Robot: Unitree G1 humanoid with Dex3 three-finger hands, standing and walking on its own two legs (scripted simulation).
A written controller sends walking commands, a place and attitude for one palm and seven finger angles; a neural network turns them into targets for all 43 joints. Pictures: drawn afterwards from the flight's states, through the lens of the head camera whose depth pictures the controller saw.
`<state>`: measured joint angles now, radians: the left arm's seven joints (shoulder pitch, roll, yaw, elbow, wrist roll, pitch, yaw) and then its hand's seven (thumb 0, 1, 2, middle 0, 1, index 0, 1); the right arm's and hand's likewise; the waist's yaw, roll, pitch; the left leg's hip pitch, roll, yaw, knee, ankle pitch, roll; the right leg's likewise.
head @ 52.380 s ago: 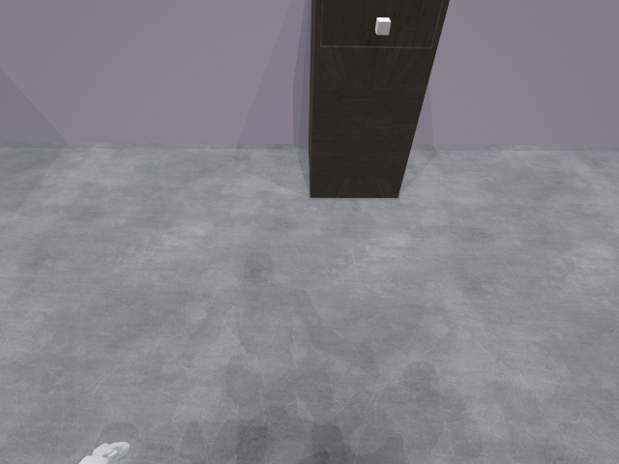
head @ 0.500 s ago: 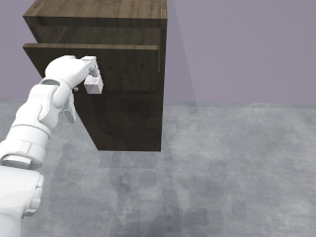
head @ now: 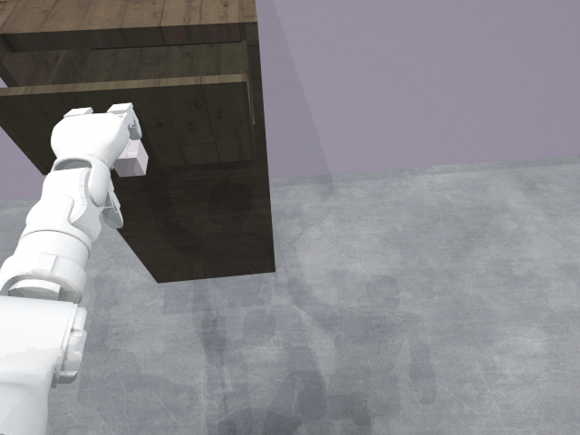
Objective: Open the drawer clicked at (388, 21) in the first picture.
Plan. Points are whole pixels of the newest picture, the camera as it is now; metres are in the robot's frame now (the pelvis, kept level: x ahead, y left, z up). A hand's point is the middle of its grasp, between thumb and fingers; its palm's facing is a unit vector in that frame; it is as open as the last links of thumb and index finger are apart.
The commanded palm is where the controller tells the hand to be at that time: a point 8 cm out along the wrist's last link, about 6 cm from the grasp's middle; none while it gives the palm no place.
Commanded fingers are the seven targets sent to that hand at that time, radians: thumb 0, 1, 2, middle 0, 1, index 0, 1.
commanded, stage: lower the fingers behind the handle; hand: left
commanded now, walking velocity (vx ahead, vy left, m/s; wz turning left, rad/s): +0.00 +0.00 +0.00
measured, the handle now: (131, 149) +0.54 +0.25 +0.06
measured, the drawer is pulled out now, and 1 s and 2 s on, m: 0.11 0.11 0.11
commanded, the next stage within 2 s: lift the fingers back up to retry in 0.88 s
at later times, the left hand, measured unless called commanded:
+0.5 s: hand (111, 174) +0.47 +0.25 +0.08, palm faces +0.01 -0.01 -1.00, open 14.3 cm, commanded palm +0.44 +0.25 +0.10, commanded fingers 0.00 -0.50 0.30 -0.30 -1.20 -0.30 -1.20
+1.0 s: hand (111, 178) +0.47 +0.25 +0.07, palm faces +0.01 +0.00 -1.00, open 14.6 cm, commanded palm +0.44 +0.25 +0.11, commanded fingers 0.00 -0.50 0.30 -0.30 -1.20 -0.30 -1.20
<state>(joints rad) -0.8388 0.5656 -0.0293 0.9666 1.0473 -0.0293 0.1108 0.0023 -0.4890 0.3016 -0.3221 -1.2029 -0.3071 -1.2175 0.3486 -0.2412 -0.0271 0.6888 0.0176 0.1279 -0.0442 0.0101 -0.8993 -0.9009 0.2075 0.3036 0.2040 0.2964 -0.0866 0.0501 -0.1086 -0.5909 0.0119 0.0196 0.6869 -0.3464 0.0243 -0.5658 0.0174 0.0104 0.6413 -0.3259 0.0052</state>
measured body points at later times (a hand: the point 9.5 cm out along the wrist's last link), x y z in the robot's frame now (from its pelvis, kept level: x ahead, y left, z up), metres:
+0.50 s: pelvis -0.01 +0.00 -0.01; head +0.07 +0.00 +0.44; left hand +0.47 +0.25 +0.13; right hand +0.06 -0.28 -0.13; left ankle -0.02 +0.10 -0.72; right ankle -0.02 -0.13 -0.72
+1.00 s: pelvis -0.01 +0.00 -0.01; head +0.07 +0.00 +0.44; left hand +0.46 +0.25 +0.13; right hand +0.03 -0.27 -0.13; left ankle -0.02 +0.10 -0.72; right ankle -0.02 -0.13 -0.72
